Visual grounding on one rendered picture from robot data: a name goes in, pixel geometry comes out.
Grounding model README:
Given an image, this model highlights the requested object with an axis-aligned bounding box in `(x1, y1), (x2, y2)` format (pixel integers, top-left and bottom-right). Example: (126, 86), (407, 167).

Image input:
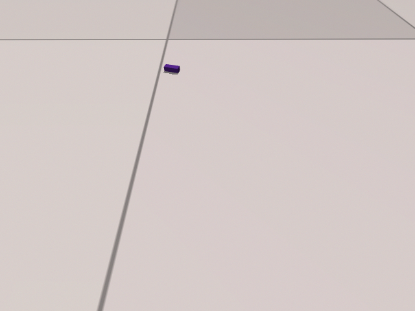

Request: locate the small box
(164, 64), (180, 73)

